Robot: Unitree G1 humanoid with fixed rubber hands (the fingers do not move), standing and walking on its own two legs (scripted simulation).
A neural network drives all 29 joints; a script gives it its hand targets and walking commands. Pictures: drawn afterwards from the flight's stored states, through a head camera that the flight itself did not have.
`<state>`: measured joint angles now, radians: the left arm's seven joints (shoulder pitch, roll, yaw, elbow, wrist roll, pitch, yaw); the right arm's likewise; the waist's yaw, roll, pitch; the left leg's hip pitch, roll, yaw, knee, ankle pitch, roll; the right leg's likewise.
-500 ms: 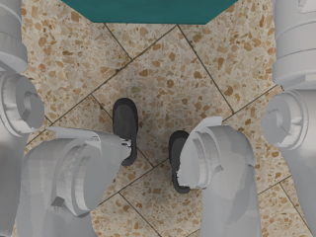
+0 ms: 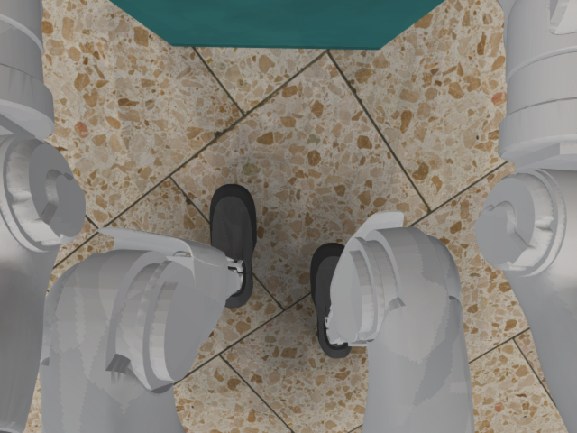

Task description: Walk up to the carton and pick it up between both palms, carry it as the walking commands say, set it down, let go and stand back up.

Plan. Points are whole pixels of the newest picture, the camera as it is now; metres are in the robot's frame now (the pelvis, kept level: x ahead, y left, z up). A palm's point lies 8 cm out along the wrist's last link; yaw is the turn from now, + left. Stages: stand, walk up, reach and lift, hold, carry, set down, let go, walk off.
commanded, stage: set down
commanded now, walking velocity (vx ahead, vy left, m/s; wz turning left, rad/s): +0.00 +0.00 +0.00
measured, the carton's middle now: out of the picture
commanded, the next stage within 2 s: none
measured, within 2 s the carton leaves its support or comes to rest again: neither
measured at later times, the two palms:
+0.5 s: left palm out of the picture +0.59 +0.23 -0.13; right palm out of the picture +0.60 -0.16 -0.13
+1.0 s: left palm out of the picture +0.58 +0.25 -0.15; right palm out of the picture +0.58 -0.17 -0.15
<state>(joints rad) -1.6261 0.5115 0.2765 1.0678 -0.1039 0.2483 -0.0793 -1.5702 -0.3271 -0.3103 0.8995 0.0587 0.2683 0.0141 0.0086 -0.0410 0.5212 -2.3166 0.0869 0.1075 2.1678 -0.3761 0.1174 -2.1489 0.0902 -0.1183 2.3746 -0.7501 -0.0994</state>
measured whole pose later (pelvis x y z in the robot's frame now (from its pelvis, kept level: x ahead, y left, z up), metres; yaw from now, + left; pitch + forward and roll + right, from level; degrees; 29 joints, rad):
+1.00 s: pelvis +0.01 +0.00 -0.01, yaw -1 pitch +30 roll +1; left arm -1.60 0.53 0.26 1.21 -0.23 0.12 0.06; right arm -1.53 -0.41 -0.05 0.95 0.18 0.20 -0.13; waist 0.01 -0.01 0.52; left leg -2.34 0.08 0.10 2.21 -0.39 0.11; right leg -2.16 0.10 -0.12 2.40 -0.77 -0.09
